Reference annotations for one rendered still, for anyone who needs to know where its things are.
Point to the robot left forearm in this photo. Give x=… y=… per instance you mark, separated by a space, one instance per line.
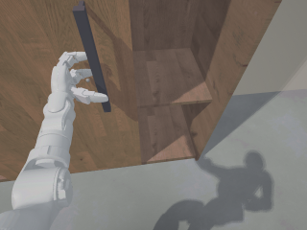
x=55 y=136

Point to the handle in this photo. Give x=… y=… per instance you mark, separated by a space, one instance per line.
x=82 y=21

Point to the robot left upper arm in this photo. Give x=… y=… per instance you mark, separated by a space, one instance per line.
x=38 y=196

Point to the robot left hand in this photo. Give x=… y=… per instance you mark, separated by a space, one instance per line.
x=62 y=79

